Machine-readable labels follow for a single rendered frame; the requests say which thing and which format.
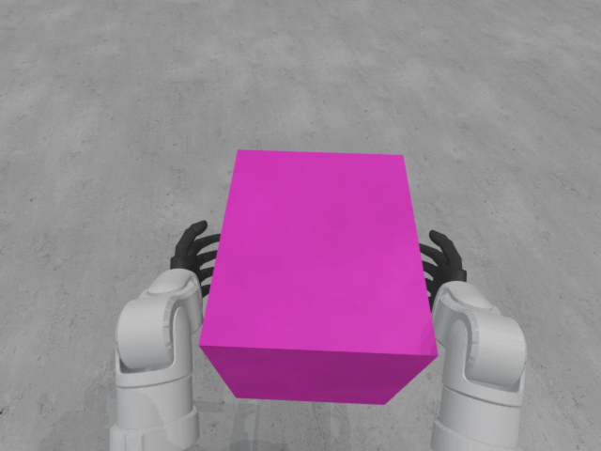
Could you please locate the robot right forearm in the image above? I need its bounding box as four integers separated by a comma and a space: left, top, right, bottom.
430, 281, 527, 451

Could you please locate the robot left hand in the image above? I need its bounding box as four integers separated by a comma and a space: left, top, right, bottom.
170, 220, 221, 298

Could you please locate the robot left forearm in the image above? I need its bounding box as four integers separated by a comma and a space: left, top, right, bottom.
109, 269, 204, 451

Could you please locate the robot right hand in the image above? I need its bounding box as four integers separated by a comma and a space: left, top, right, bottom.
419, 230, 467, 314

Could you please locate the carton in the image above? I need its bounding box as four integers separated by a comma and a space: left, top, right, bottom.
198, 149, 439, 405

